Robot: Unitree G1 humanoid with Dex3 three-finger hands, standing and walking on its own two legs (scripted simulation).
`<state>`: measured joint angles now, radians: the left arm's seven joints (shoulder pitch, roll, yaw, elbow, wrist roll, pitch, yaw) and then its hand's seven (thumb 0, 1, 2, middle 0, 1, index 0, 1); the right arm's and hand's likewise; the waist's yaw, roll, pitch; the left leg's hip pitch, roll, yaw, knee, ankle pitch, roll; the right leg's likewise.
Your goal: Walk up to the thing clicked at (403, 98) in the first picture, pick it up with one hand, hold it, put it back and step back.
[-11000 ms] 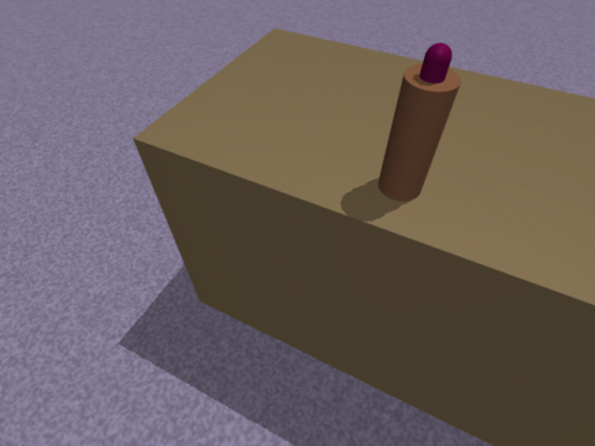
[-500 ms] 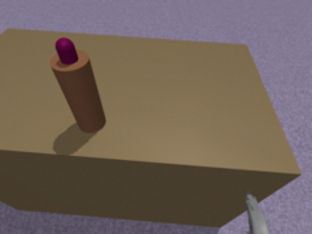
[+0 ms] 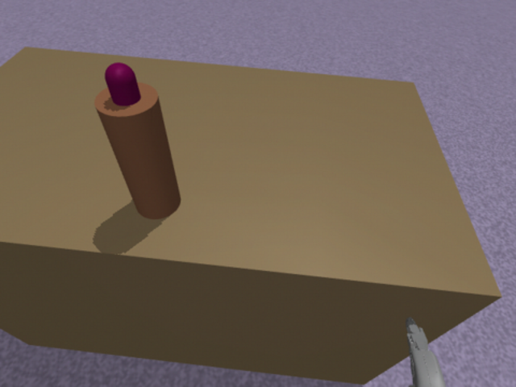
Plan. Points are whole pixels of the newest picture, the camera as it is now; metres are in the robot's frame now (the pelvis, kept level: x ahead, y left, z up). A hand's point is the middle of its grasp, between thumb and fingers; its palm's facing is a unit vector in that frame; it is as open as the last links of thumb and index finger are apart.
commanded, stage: approach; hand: left
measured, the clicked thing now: (141, 147) +0.46 +0.18 +0.13
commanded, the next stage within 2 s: close in in 0.42 s
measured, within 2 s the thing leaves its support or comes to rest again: neither
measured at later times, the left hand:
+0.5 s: hand (66, 194) +0.39 +0.29 +0.09, palm faces +0.08 -0.99 +0.06, open 17.6 cm
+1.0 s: hand (122, 195) +0.41 +0.22 +0.06, palm faces +0.14 -0.99 +0.03, open 17.6 cm
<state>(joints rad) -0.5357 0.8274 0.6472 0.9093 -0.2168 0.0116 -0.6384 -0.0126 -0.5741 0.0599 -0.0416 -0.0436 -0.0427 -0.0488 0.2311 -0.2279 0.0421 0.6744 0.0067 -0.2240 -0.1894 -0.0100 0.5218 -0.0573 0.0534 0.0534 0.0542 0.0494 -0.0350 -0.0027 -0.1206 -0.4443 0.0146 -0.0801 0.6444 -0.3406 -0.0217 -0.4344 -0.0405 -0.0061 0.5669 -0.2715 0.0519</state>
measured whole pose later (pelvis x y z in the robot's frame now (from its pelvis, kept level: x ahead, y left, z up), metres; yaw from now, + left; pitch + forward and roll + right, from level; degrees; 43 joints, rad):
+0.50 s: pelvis -0.01 +0.00 -0.01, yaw -1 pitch +11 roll -1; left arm -0.58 0.61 0.50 0.98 -0.22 -0.13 -0.48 -0.01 -0.59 0.05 -0.07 -0.06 -0.07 -0.06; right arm 0.26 -0.24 0.02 0.51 -0.01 -0.22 -0.13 -0.01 0.55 -0.05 0.06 0.05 0.06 0.05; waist -0.08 -0.01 -0.09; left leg -0.56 0.01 -0.07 0.74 -0.36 -0.03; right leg -0.57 -0.04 0.01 0.69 -0.30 0.05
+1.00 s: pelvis -0.01 -0.01 -0.03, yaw -2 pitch +13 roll -1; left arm -0.49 0.38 0.41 0.75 -0.21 -0.22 -0.21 -0.01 -0.59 0.02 -0.05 -0.04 -0.07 -0.02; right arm 0.35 -0.23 -0.05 0.30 0.00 -0.07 -0.03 -0.01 0.53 -0.05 0.05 0.05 0.05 0.05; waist -0.07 0.02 -0.14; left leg -0.67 0.03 -0.06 0.91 -0.47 -0.03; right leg -0.69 -0.02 0.03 0.87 -0.40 0.05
